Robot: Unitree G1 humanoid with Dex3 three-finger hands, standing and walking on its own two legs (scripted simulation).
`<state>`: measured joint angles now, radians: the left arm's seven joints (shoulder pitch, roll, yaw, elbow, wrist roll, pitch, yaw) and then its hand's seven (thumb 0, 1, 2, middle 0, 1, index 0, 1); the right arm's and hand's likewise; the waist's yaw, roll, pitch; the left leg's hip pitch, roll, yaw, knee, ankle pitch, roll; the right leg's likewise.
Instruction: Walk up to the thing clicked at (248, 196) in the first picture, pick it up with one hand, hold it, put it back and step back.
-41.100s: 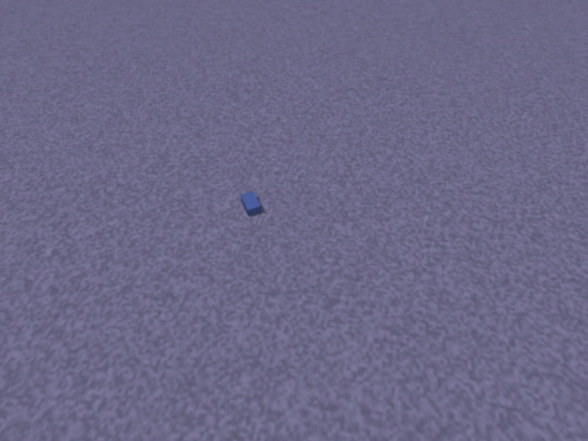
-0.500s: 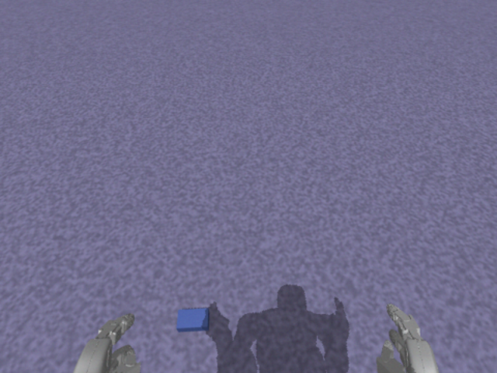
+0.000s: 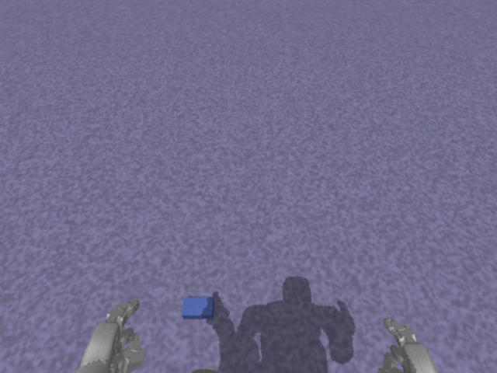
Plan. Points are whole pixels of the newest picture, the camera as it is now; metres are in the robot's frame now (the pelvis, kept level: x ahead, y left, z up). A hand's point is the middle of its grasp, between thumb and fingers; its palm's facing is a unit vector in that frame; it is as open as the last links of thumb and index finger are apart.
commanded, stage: stand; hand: left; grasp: from above
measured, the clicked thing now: (198, 308) +0.45 +0.21 -0.70
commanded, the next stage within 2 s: none
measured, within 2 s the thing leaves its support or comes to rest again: neither
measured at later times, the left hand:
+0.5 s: hand out of the picture +0.04 +0.26 -0.12, palm faces +0.04 -0.95 -0.32, open 7.4 cm
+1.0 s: hand out of the picture +0.01 +0.25 -0.11, palm faces +0.02 -0.94 -0.34, open 7.3 cm
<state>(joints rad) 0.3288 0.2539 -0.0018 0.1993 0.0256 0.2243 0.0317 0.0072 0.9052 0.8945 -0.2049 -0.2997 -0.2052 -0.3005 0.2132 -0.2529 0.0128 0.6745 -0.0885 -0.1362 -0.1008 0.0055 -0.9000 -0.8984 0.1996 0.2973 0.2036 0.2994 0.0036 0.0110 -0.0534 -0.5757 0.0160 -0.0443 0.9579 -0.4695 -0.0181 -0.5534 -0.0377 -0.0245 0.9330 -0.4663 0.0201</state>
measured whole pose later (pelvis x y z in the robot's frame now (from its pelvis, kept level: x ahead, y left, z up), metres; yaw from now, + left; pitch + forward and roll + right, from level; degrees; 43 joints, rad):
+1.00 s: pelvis -0.02 +0.01 +0.06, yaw +0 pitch -5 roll +0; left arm 0.20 0.30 0.03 1.14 0.03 0.01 0.02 0.00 0.91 0.89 -0.20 -0.30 -0.20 -0.30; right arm 0.17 -0.31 -0.04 1.11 -0.03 0.01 -0.01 0.00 -0.90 -0.90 0.20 0.30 0.20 0.30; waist 0.01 0.02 0.07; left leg -0.14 0.00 -0.02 0.40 -0.18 -0.01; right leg -0.12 -0.05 -0.02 0.39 -0.18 0.04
